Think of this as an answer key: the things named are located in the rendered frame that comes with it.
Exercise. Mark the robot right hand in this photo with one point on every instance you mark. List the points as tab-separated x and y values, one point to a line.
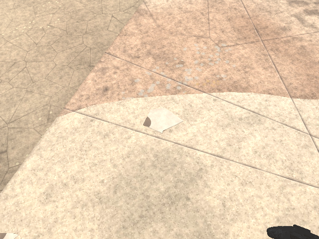
290	232

